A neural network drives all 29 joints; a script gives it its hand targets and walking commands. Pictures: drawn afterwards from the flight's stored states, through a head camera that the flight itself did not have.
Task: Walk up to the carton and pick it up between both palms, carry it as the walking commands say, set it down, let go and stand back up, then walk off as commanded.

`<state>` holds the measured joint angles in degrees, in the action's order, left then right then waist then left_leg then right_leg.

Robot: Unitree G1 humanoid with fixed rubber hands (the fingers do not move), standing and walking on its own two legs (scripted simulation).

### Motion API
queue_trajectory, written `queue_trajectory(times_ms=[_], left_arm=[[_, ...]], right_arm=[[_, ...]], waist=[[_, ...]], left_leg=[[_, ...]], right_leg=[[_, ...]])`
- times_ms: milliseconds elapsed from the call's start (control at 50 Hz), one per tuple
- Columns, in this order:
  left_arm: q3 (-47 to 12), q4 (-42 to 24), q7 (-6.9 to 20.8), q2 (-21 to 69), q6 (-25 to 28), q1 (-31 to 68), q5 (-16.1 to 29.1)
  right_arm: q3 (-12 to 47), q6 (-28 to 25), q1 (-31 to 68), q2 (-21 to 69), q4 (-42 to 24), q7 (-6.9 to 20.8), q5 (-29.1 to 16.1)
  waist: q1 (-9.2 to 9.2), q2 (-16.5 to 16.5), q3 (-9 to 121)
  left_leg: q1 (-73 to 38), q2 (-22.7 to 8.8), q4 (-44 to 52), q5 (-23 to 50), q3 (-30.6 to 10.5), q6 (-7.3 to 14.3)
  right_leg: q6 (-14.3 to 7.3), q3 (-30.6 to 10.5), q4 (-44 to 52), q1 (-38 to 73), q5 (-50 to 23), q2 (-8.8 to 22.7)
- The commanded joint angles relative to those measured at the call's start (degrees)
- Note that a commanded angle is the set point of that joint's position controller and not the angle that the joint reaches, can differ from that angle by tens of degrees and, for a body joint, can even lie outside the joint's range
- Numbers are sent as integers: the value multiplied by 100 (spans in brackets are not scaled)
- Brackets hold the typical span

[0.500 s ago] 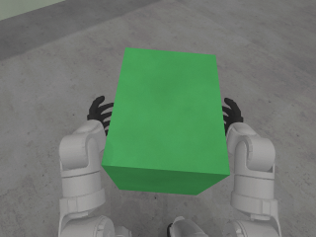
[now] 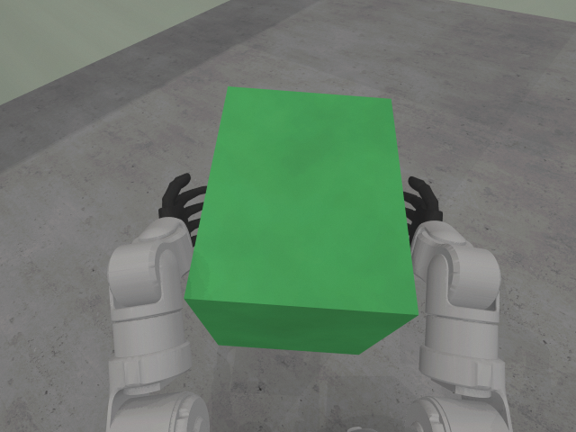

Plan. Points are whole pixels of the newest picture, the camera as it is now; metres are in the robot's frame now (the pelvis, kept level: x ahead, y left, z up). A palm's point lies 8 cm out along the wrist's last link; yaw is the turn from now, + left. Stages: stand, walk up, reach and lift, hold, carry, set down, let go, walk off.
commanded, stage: carry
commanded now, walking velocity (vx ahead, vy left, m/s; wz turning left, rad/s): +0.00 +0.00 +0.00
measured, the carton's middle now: (298, 231) +0.38 +0.00 +0.07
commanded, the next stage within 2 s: none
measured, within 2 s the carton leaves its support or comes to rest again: neither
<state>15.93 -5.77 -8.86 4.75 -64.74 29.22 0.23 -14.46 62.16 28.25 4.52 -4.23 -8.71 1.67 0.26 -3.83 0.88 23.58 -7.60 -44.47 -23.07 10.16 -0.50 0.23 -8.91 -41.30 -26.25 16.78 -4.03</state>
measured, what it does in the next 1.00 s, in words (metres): steps on the spot: left foot, then right foot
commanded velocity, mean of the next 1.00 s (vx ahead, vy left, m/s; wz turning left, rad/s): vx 0.00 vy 0.00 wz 0.00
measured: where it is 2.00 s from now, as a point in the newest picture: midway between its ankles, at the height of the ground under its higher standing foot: outside the picture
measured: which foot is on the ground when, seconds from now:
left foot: up 0.00-0.26, down 0.28-1.00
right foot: down 0.00-0.32, up 0.34-0.58, down 0.60-1.00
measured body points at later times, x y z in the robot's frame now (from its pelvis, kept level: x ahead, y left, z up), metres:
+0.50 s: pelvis -0.05 +0.00 +0.01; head -0.03 +0.00 +0.46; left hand +0.30 +0.15 +0.11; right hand +0.29 -0.17 +0.11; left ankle -0.02 +0.06 -0.71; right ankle +0.00 -0.16 -0.70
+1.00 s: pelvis -0.09 -0.03 +0.01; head -0.09 -0.03 +0.46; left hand +0.26 +0.12 +0.12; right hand +0.24 -0.20 +0.11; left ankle -0.02 +0.06 -0.71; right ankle -0.02 -0.16 -0.71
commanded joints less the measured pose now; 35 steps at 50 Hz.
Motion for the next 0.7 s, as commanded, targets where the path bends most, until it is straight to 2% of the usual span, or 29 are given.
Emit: queue_trajectory(times_ms=[0,20,40,60,80,120,140,180,200,220,240,260,280,300,320,360,380,400,420,440,480,500,520,540,580,600,620,640,680], left_arm=[[-3179,406,357,4093,125,3232,871],[-3225,160,363,4090,215,3496,931],[-3255,-72,343,4133,257,3687,927],[-3321,-252,361,4198,317,3849,967],[-3420,-433,358,4314,361,3956,976],[-3596,-705,385,4337,347,3738,1024],[-3646,-789,374,4350,342,3937,1040],[-3701,-780,374,4394,292,3893,1048],[-3727,-772,362,4412,278,4156,1053],[-3788,-739,340,4379,263,4090,1057],[-3858,-871,328,4415,257,4118,1057],[-3905,-807,341,4535,211,4114,1047],[-3924,-782,334,4560,198,4050,1121],[-3856,-654,343,4627,189,3974,1109],[-3906,-753,340,4551,182,4158,1089],[-3926,-587,346,4629,178,4203,1077],[-3990,-519,354,4722,151,4097,1149],[-3903,-325,331,4658,124,3852,1081],[-3944,-494,326,4642,170,4298,1168],[-3817,-196,310,4571,120,4044,1091],[-3760,-276,276,4444,186,4042,1064],[-3798,-248,290,4556,201,4035,1115],[-3745,-351,279,4418,227,4045,1108],[-3759,-444,298,4393,280,4186,1158],[-3773,-357,318,4431,244,3535,1102],[-3820,-496,339,4445,247,3604,1119],[-3791,-488,349,4466,257,3923,1116],[-3773,-504,360,4433,262,3887,1072],[-3765,-387,368,4551,248,3982,1075]], right_arm=[[3708,72,4232,4402,-407,144,-1322],[3737,21,4225,4513,-339,160,-1358],[3681,13,4227,4663,-282,178,-1408],[3740,-38,4265,4778,-367,205,-1467],[3688,-60,4204,4848,-365,238,-1468],[3505,-61,3477,4968,-229,272,-1407],[3455,-68,3580,4959,-181,295,-1379],[3296,-30,3320,4965,-40,315,-1310],[3235,-6,3400,4982,89,340,-1279],[3201,-30,3336,4874,47,352,-1239],[3129,-54,3284,4779,-57,351,-1221],[3127,-43,3328,4702,-130,366,-1231],[3171,-24,3113,4788,-122,348,-1241],[3322,-5,3324,4849,-376,368,-1298],[3328,9,3550,4801,-408,389,-1284],[3373,-5,3737,4800,-494,415,-1315],[3420,-4,3749,4744,-677,393,-1306],[3292,18,3605,4546,-625,373,-1222],[3339,-10,3918,4636,-603,360,-1276],[3312,21,3844,4514,-494,330,-1224],[3336,-22,3945,4472,-472,291,-1247],[3319,-35,3905,4513,-458,280,-1242],[3372,-40,3927,4521,-430,270,-1289],[3459,-73,3952,4588,-448,262,-1299],[3425,-37,3428,4596,-443,258,-1230],[3466,-38,3277,4745,-347,283,-1224],[3447,-27,3471,4812,-219,304,-1251],[3490,-31,3518,4821,-293,323,-1275],[3541,-55,3807,4887,-387,338,-1332]], waist=[[151,2184,2729],[136,2040,2809],[165,1740,2805],[168,1653,2942],[198,1256,2840],[199,893,3006],[210,901,2774],[147,814,2916],[56,877,2840],[-33,737,2934],[-104,28,2955],[-83,-763,2752],[-99,-779,2627],[-94,-237,2684],[-71,-289,2620],[-52,-290,2518],[-32,-198,2546],[-33,-331,2543],[-45,-262,2752],[-33,-234,2780],[3,-229,3086],[23,-126,3251],[-7,-42,3332],[-5,435,3518],[40,807,3506],[38,1142,3304],[39,1204,3153],[26,1220,3109],[5,908,2976]], left_leg=[[669,471,-784,-931,-589,-264],[645,600,-674,-813,-535,-269],[636,682,-620,-694,-572,-208],[567,690,-629,-606,-660,-178],[455,741,-454,-650,-658,-179],[149,832,-186,-505,-710,-61],[64,873,137,-547,-683,-40],[-502,902,892,-220,-670,78],[-1157,898,1466,213,-445,111],[-1884,593,2009,748,-633,246],[-2365,-234,2365,552,-1495,507],[-2596,-1368,2504,1728,-2489,929],[-2361,-1708,2266,2631,-2252,1329],[-2253,-1655,2016,2571,-1757,1454],[-1984,-1472,2023,2425,-1450,1345],[-2010,-1167,1978,2654,-1238,1081],[-2096,-1077,1870,2888,-1196,1034],[-2279,-1032,1815,3166,-1188,1008],[-2568,-1082,1726,3532,-1213,1012],[-2571,-1080,1556,3824,-1150,1021],[-2903,-1018,1259,4174,-962,895],[-2949,-859,1042,4135,-757,743],[-2748,-669,885,3729,-603,593],[-2342,-523,669,3200,-485,525],[-1262,-188,479,1572,-453,333],[-820,-4,495,760,-484,229],[-733,236,708,229,-431,143],[-878,325,978,279,-397,120],[-1462,116,1404,875,-521,210]], right_leg=[[-784,-1410,1205,2506,-4751,1426],[-752,-1297,1119,2527,-4942,1338],[-768,-1461,1199,2479,-4621,1398],[-777,-1577,1263,2398,-4247,1365],[-857,-1662,1398,2263,-3827,1384],[-836,-1728,1566,2028,-2879,1420],[-876,-1859,1722,1796,-2452,1380],[-826,-1681,1753,1556,-1496,1270],[-698,-1333,1734,980,-970,1048],[-470,-962,1484,592,-676,739],[-330,-556,934,60,-291,402],[-154,127,211,-669,187,4],[-70,551,-520,-574,970,130],[-53,535,-903,-449,993,295],[-10,671,-956,-345,896,315],[-46,762,-672,-358,775,316],[-41,794,-469,-298,753,266],[-40,845,-464,-353,709,213],[-52,880,-233,-329,752,172],[-40,938,84,-193,676,164],[-71,892,785,41,92,155],[-142,732,1224,340,-735,276],[-216,490,1206,682,-1667,452],[-303,89,1097,1174,-2684,703],[-500,-604,861,1888,-3911,1133],[-615,-830,967,2031,-4189,1330],[-656,-1048,1122,1877,-3618,1392],[-670,-968,1185,1715,-3242,1375],[-503,-567,1138,1082,-2197,1017]])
